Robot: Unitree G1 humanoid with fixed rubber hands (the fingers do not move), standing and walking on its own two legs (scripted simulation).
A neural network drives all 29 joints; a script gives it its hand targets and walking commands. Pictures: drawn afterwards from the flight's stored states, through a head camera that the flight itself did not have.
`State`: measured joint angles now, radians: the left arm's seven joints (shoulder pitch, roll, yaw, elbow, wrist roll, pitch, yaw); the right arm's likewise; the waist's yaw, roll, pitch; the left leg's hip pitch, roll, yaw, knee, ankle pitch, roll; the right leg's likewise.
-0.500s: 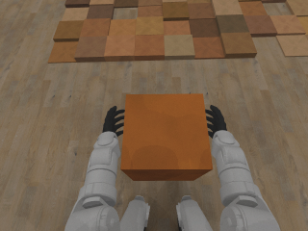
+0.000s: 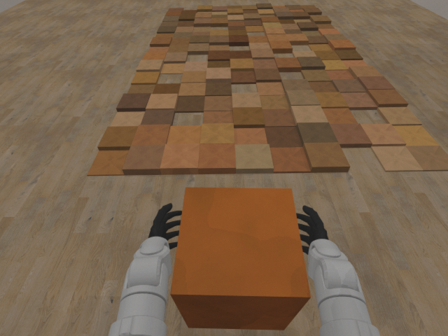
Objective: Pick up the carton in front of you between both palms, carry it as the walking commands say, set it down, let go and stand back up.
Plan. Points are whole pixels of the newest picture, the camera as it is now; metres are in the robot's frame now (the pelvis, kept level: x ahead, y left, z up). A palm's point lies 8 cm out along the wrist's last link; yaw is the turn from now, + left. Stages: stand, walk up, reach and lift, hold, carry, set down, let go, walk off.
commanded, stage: reach and lift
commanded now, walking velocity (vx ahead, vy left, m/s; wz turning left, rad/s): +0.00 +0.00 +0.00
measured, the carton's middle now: (237, 262) +0.29 +0.00 -0.06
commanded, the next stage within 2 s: hold in 1.04 s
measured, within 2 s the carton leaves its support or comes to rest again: neither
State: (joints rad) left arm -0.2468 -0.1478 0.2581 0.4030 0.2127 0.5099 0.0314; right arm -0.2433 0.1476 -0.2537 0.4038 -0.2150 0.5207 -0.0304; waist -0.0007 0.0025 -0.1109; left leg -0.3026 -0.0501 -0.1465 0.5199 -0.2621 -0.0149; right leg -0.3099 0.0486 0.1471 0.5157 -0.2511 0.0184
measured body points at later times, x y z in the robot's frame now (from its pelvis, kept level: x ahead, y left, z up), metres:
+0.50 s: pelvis -0.01 +0.00 +0.00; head -0.04 +0.00 +0.45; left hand +0.30 +0.15 +0.03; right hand +0.30 -0.15 +0.02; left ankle +0.01 +0.13 -0.74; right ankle +0.01 -0.13 -0.74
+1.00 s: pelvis +0.00 +0.00 +0.01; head -0.03 +0.00 +0.46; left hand +0.30 +0.15 +0.04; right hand +0.30 -0.15 +0.03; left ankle +0.01 +0.13 -0.74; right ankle +0.01 -0.13 -0.74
